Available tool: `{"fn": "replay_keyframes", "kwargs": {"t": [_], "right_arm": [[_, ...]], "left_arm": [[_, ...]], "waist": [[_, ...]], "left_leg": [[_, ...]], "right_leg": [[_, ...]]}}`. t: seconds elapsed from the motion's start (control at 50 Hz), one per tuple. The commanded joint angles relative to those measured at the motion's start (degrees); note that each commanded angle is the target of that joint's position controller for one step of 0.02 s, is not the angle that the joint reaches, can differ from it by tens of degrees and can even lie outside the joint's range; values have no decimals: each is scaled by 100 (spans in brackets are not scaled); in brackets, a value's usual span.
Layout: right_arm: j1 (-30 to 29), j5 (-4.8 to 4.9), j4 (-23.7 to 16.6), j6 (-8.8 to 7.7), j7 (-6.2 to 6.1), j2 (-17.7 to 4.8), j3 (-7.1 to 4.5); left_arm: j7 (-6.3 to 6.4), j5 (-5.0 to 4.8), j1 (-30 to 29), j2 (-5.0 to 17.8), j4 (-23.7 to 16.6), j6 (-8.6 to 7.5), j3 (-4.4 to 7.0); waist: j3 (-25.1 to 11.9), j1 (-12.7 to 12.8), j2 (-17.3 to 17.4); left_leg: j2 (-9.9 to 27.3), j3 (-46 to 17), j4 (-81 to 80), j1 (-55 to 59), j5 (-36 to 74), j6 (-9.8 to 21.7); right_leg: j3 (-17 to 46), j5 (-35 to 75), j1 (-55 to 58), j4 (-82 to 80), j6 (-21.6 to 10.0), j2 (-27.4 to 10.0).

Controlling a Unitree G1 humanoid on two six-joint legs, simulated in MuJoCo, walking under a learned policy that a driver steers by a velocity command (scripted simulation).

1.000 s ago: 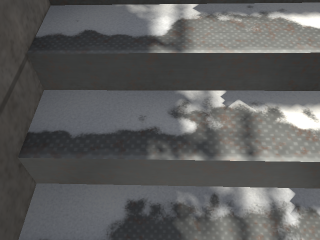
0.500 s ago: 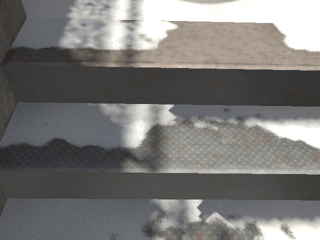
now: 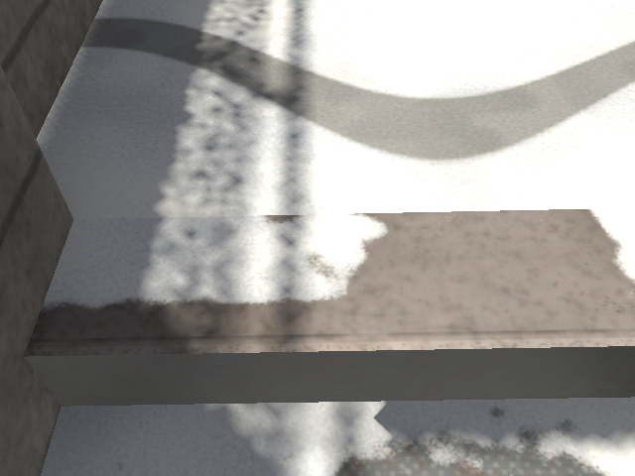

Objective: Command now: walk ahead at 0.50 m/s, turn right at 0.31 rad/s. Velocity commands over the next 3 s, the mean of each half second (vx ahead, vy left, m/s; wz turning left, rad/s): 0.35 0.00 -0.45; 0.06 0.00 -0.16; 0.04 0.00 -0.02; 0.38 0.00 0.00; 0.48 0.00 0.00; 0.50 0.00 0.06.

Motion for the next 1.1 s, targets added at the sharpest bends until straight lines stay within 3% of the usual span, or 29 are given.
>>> {"fn": "replay_keyframes", "kwargs": {"t": [0.02, 0.08, 0.12, 0.16, 0.22, 0.24, 0.26, 0.28, 0.3, 0.32, 0.34, 0.36, 0.4, 0.42, 0.44, 0.46, 0.48, 0.5, 0.54, 0.6, 0.64, 0.66, 0.72, 0.8, 0.92, 0.98, 1.04, 1.08, 1.1], "right_arm": [[746, -93, 671, -297, 34, 459, 42], [1041, -26, 987, -440, 75, 525, 93], [1129, -86, 973, -550, 93, 169, 71], [1448, -56, 1177, -720, 161, -370, -16], [1746, -56, 1239, -747, 142, -223, 78], [1907, -18, 1301, -647, 50, -111, 121], [2090, 5, 1339, -564, -31, -211, 106], [2190, 63, 1271, -490, -162, -626, -18], [2410, 140, 1355, -412, -242, -601, -26], [2162, 268, 1120, -437, -285, -744, -31], [2242, 330, 1007, -477, -346, -1180, -159], [2125, 377, 880, -494, -344, -1596, -284], [1665, 534, 359, -569, -96, -1720, -395], [1207, 328, -295, -622, 116, -1098, -309], [1102, 101, -518, -590, 249, -983, -332], [1057, 47, -767, -519, 255, -468, -253], [681, 28, -944, -422, 135, -341, -201], [613, -69, -1159, -375, -19, -90, -110], [833, -85, -1173, -188, -130, 96, 27], [1007, -147, -1209, -68, -206, 53, 114], [850, -139, -1078, -10, -216, -90, 50], [686, -62, -1034, 15, -253, 63, 56], [105, -21, -1155, 99, -300, 187, 88], [-491, -86, -1350, 265, -209, 298, 160], [-1019, -44, -1403, 366, -52, 427, 199], [-1214, -115, -1669, 450, -52, 516, 265], [-1822, -45, -2070, 445, -78, 597, 324], [-2005, -91, -2373, 419, -91, 678, 390], [-1669, -59, -2293, 454, -85, 733, 447]], "left_arm": [[64, -96, -188, -605, -829, 127, -270], [125, -151, -293, -809, -849, 364, -380], [197, -147, -799, -638, -891, 483, -332], [334, -106, -1817, -900, -1453, 540, -449], [328, -78, -2710, -774, -1945, 512, -527], [232, -112, -2844, -759, -2037, 533, -566], [219, -104, -2888, -658, -2102, 554, -553], [123, -145, -2656, -649, -2113, 613, -598], [86, -209, -2837, -733, -2127, 689, -646], [84, -334, -2433, -662, -1850, 726, -601], [152, -360, -1953, -584, -1659, 783, -557], [203, -267, -1288, -296, -1500, 854, -453], [183, -99, -338, 372, -1256, 797, -178], [219, -145, -562, 822, -1139, 743, 21], [296, -60, -950, 1433, -1416, 872, 286], [285, -36, -1395, 1209, -1378, 856, 227], [265, -108, -1310, 847, -986, 778, 148], [276, -92, -1146, 505, -682, 620, 59], [267, -35, -881, 89, -194, 456, -79], [232, -67, -493, 269, 16, 244, -84], [236, -62, -287, 401, -68, 125, -88], [231, 23, 67, 566, -39, 72, -49], [223, -38, 260, 794, -68, 82, 32], [280, -106, 449, 540, 39, 140, -78], [407, -148, 1141, 502, 399, 102, -24], [543, -88, 1391, 506, 607, 206, 32], [640, -32, 1308, 542, 613, 259, 55], [740, -30, 1211, 592, 598, 265, 72], [714, -47, 975, 862, 511, 275, 118]], "waist": [[293, 120, -177], [603, 345, 11], [499, 138, 227], [782, 43, 736], [1078, -23, 234], [1032, -55, 155], [900, -109, 320], [519, -127, 480], [238, -311, 575], [-116, -67, 559], [-767, 100, 915], [-1406, 443, 1272], [-2103, 878, 1608], [-2043, 667, 134], [-2788, 593, -420], [-2504, 231, 87], [-1570, 51, 756], [-580, -202, 848], [274, -493, 659], [154, -605, 372], [-235, -456, 411], [-490, -256, 57], [-393, -77, -39], [148, 18, -191], [288, 334, -384], [276, 342, -510], [310, 380, -533], [173, 237, -579], [-37, -39, -211]], "left_leg": [[1590, -3049, -3535, 1466, 131, 383], [1410, -1656, -3690, 1444, 972, -58], [1583, -1430, -4044, 1613, 1664, 158], [1724, -1372, -4751, 2178, 1027, 247], [1489, -678, -5088, 2423, 999, -79], [1318, -456, -5124, 2348, 1747, -166], [1268, -308, -5198, 2600, 2636, -156], [1353, -28, -5794, 2871, 3602, 96], [1242, 58, -5892, 3228, 4587, 204], [1308, 356, -5279, 3402, 7598, 174], [1670, 288, -4494, 3831, 10410, 136], [1811, 257, -3399, 4446, 11483, 64], [1708, 50, -829, 4157, 9964, -141], [471, -163, 1847, 1121, 3356, -653], [-382, -1494, 4795, 313, 947, -786], [-65, -1908, 5888, -59, 1132, -694], [89, -1762, 5768, -426, 1427, -564], [229, -1754, 5555, -750, 1273, -408], [195, -1703, 5609, -1271, 955, -309], [341, -1707, 4511, -1496, 1075, -393], [324, -1384, 4237, -1571, 1205, -536], [126, -1144, 5273, -1939, 1147, -567], [168, -1216, 6362, -3022, 1038, -556], [337, -1172, 6625, -3784, 988, -562], [394, -887, 6180, -4350, 611, -609], [551, -1116, 6017, -4812, 189, -623], [613, -1168, 6112, -4841, -401, -585], [840, -1763, 5657, -4475, -970, -322], [898, -1267, 4187, -3521, -984, -223]], "right_leg": [[457, -320, -2654, 2345, -211, 74], [658, -326, -3225, 1485, -256, 11], [87, -321, -3532, 2293, -191, 342], [-196, -1530, -4862, 3309, -318, 185], [-538, -1980, -4999, 1804, -243, -113], [-821, -1925, -4615, 1103, -150, -218], [-1125, -2055, -4400, 577, -111, -302], [-1614, -2185, -3461, -559, -161, -573], [-1956, -2309, -2797, -1197, -221, -511], [-2355, -2262, -1575, -2244, -343, -302], [-2595, -2113, -724, -2469, -377, 108], [-2439, -2306, -159, -3047, -488, 336], [-1153, -1767, 1669, -5166, -752, 470], [1949, -1094, 3044, -6499, -1617, -783], [4712, 142, 3200, -7988, -2047, -1901], [4221, -144, 2668, -8040, -1990, -1961], [3499, -1205, 1838, -7747, -1660, -1709], [2777, -1311, 1027, -7622, -1330, -1471], [1625, -1132, 402, -7629, -1001, -1010], [620, 1193, 921, -7574, -682, -881], [503, 2398, 1477, -7509, -380, -889], [601, 3089, 1959, -7513, -375, -1094], [872, 1568, 2418, -7694, -340, -1224], [1120, -432, 2397, -8053, -418, -1269], [1241, -149, 3276, -8161, -913, -1569], [1265, -111, 3776, -8169, -847, -1688], [1229, 219, 3754, -8506, -916, -1802], [1216, 869, 3771, -8670, -748, -2003], [769, 1189, 3619, -9117, -640, -1902]]}}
